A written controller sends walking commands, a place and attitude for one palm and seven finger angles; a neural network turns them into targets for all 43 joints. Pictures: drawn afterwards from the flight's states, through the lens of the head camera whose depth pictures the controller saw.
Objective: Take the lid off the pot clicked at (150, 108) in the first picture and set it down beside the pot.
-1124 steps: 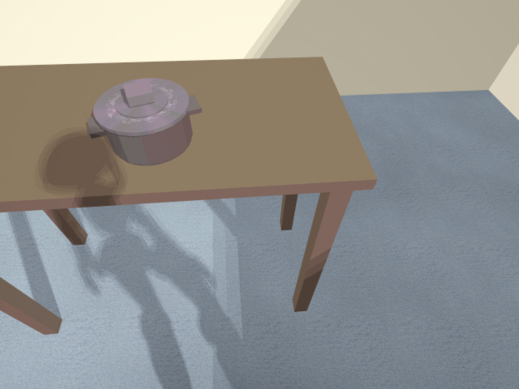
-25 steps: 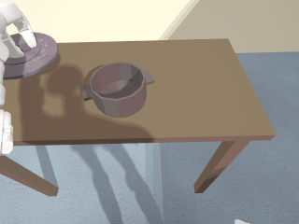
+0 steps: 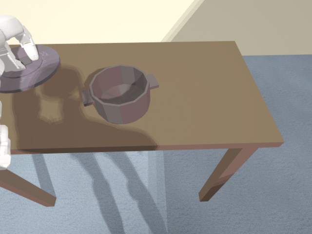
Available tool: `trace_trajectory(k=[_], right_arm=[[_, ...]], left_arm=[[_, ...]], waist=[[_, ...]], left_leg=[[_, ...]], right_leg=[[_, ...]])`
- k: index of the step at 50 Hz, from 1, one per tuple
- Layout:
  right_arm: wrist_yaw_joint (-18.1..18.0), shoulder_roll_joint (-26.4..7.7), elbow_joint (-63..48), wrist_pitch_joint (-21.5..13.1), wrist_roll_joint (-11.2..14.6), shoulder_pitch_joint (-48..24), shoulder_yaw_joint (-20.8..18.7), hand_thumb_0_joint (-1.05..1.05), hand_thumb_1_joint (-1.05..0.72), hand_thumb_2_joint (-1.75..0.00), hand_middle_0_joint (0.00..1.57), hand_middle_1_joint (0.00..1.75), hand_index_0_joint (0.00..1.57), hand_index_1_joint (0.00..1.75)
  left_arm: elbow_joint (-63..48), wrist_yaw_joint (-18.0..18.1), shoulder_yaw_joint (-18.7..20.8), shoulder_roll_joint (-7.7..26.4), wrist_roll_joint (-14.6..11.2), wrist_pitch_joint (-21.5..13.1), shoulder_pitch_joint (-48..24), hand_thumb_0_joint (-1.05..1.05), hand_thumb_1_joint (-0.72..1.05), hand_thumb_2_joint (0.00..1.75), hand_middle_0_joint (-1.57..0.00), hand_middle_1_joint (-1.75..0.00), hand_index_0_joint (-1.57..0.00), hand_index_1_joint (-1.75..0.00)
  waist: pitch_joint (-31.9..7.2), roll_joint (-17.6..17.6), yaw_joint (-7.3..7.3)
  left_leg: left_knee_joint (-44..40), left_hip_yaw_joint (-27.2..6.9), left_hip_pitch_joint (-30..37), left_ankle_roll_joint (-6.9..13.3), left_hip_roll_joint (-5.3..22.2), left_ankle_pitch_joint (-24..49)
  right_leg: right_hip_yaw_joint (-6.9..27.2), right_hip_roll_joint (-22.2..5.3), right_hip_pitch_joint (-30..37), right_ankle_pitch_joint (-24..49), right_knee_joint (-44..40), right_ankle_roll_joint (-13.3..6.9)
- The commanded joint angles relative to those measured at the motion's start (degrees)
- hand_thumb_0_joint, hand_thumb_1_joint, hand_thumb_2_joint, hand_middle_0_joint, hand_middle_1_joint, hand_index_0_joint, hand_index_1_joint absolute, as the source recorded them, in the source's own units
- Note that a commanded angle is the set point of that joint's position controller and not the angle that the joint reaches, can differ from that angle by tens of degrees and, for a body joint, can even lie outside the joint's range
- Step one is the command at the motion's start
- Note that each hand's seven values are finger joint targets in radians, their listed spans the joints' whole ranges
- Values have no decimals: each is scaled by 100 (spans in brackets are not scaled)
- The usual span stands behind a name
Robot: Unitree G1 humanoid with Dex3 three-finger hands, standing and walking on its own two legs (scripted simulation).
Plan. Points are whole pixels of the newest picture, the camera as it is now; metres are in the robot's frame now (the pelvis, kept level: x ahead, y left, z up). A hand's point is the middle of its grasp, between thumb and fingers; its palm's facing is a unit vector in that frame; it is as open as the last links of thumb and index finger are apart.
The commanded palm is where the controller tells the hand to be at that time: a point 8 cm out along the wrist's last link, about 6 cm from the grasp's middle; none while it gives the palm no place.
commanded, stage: lower the lid onto the table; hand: left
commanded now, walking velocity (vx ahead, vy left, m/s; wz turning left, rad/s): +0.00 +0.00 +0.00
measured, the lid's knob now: (16, 57) +0.50 +0.30 +0.20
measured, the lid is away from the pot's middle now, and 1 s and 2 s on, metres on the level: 0.23 0.24 0.23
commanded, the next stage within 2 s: open the fingers wide in 1.84 s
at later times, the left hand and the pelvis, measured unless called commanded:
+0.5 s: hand (15, 74) +0.46 +0.30 +0.18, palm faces -0.39 -0.13 -0.91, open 6.6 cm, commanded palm +0.47 +0.31 +0.25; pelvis +0.00 +0.01 +0.00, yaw +0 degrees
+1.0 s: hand (25, 83) +0.47 +0.30 +0.14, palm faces -0.45 -0.13 -0.88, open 6.6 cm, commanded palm +0.48 +0.31 +0.21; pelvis +0.00 +0.01 +0.00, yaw +0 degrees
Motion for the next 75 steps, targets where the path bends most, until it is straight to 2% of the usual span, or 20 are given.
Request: trace_trajectory(k=[1, 4, 8, 11, 14, 16, 20, 23, 27, 33, 39, 41, 44, 48, 51, 52, 55, 57, 66, 75], right_arm=[[-10, -919, -616, -112, -15, 98, -341, 0, -90, -90, 20, 30, 20, 30], [9, -897, -657, -117, -50, 111, -343, 0, -90, -90, 20, 30, 20, 30], [-35, -914, -553, -47, -13, 123, -303, 0, -90, -90, 20, 30, 20, 30], [-56, -934, -545, -54, 1, 132, -338, 0, -90, -90, 20, 30, 20, 30], [-89, -879, -560, -134, -45, 163, -336, 0, -90, -90, 20, 30, 20, 30], [-111, -909, -473, -161, -47, 278, -340, 0, -90, -90, 20, 30, 20, 30], [-91, -907, -426, -132, -41, 246, -306, 0, -90, -90, 20, 30, 20, 30], [-61, -902, -424, -106, -43, 226, -335, 0, -90, -90, 20, 30, 20, 30], [-74, -924, -459, -122, -77, 324, -341, 0, -90, -90, 20, 30, 20, 30], [-80, -950, -407, -85, -63, 366, -351, 0, -90, -90, 20, 30, 20, 30], [-110, -923, -422, -117, -96, 426, -384, 0, -90, -90, 20, 30, 20, 30], [-124, -964, -354, -99, -65, 511, -363, 0, -90, -90, 20, 30, 20, 30], [-108, -994, -335, -56, -63, 491, -349, 0, -90, -90, 20, 30, 20, 30], [-121, -956, -383, -46, -88, 470, -381, 0, -90, -90, 20, 30, 20, 30], [-135, -958, -373, -54, -83, 538, -383, 0, -90, -90, 20, 30, 20, 30], [-124, -970, -331, -31, -81, 574, -382, 0, -90, -90, 20, 30, 20, 30], [-119, -960, -317, 0, -65, 556, -379, 0, -90, -90, 20, 30, 20, 30], [-110, -987, -320, 18, -76, 574, -392, 0, -90, -90, 20, 30, 20, 30], [-159, -975, -310, 23, -68, 591, -367, 0, -90, -90, 20, 30, 20, 30], [-182, -987, -304, 105, -44, 616, -341, 0, -90, -90, 20, 30, 20, 30]], left_arm=[[-1417, 278, 293, 1578, -19, 14, -2885, 0, 59, 106, -76, -102, -90, -108], [-1720, 339, 716, 2043, 63, 8, -2849, 0, 59, 106, -76, -102, -90, -108], [-897, 301, 418, 1715, 20, -26, -2604, 0, 59, 106, -76, -102, -90, -108], [-1286, 324, 177, 1523, -55, -81, -3067, 0, 59, 106, -76, -102, -90, -108], [-1730, 411, 372, 1757, 44, -189, -3434, 0, 59, 106, -76, -102, -90, -108], [-1318, 398, 195, 1457, -44, -226, -3070, 0, 59, 106, -76, -102, -90, -108], [-676, 394, 388, 1635, -24, -286, -2716, 0, 59, 106, -76, -102, -90, -108], [-823, 387, 27, 1201, -54, -289, -2970, 0, 59, 106, -76, -102, -90, -108], [-1323, 497, 494, 1824, 1, -430, -3132, 0, 59, 106, -76, -102, -90, -108], [-630, 486, 364, 1593, -36, -483, -2725, 0, 59, 106, -76, -102, -90, -108], [-1200, 583, 383, 1643, 5, -601, -3099, 0, 59, 106, -76, -102, -90, -108], [-615, 543, 300, 1518, -88, -604, -2644, 0, 59, 106, -76, -102, -90, -108], [-373, 568, 587, 1927, -37, -618, -2561, 0, 59, 106, -76, -102, -90, -108], [-857, 625, 384, 1707, 11, -696, -2975, 0, 59, 106, -76, -102, -90, -108], [-644, 618, 328, 1555, -59, -726, -2583, 0, 59, 106, -76, -102, -90, -108], [-555, 630, 530, 1765, -53, -720, -2533, 0, 59, 106, -76, -102, -90, -108], [-370, 585, 245, 1423, -116, -688, -2541, 0, 59, 106, -76, -102, -90, -108], [-743, 626, 433, 1709, -75, -728, -2716, 0, 59, 106, -76, -102, -90, -108], [-508, 692, 451, 1707, -86, -869, -2418, 0, 59, 106, -76, -102, -90, -108], [-191, 747, 536, 1928, -30, -887, -2348, 0, 59, 106, -76, -102, -90, -108]], waist=[[-2491, 382, 29], [-2686, 445, 76], [-2160, 90, -14], [-2357, 426, -62], [-2808, 738, -43], [-2595, 701, -87], [-2206, 179, -33], [-2115, 460, -97], [-2623, 573, -28], [-2271, 391, -65], [-2787, 744, -85], [-2417, 502, -111], [-2309, 188, -54], [-2634, 734, -93], [-2599, 662, -118], [-2525, 510, -108], [-2402, 416, -156], [-2659, 520, -112], [-2678, 650, -120], [-2564, 304, -145]], left_leg=[[136, -180, 1702, 275, -121, 2929], [206, -251, 1912, 285, -123, 3119], [118, -141, 1459, 282, -132, 2374], [106, -167, 1708, 275, -99, 2391], [164, -288, 2109, 268, -103, 2753], [195, -290, 2083, 245, -67, 2882], [107, -209, 1483, 255, -148, 2157], [108, -252, 1647, 228, -110, 2241], [169, -321, 1866, 215, -91, 2687], [173, -270, 1569, 241, -122, 2316], [276, -339, 2039, 236, -87, 2826], [252, -302, 1740, 228, -81, 2653], [214, -194, 1301, 261, -146, 2017], [326, -293, 1793, 248, -92, 2730], [418, -316, 1877, 243, -62, 3042], [424, -310, 1752, 243, -62, 2835], [373, -252, 1553, 265, -107, 2438], [434, -289, 1727, 254, -69, 2755], [585, -280, 1720, 244, -71, 3071], [638, -152, 1221, 300, -130, 2328]], right_leg=[[-207, 402, 444, 2278, 43, -361], [-196, 452, 422, 2233, 79, -351], [-247, 455, 257, 1919, 14, -327], [-242, 426, 160, 1832, -20, -359], [-218, 468, 175, 1866, 28, -365], [-261, 472, -3, 1855, -15, -375], [-257, 466, 164, 1750, 20, -359], [-284, 479, -121, 1606, -15, -378], [-227, 482, 146, 1873, 57, -384], [-266, 495, -55, 1669, 57, -376], [-227, 507, -119, 1791, 93, -372], [-257, 496, -189, 1756, 63, -376], [-218, 477, 32, 1739, 129, -349], [-229, 508, -191, 1819, 163, -371], [-253, 520, -365, 1837, 168, -363], [-237, 522, -326, 1789, 193, -335], [-255, 516, -383, 1685, 178, -338], [-236, 519, -307, 1820, 234, -338], [-243, 521, -470, 1923, 344, -349], [-205, 523, -369, 1860, 432, -310]])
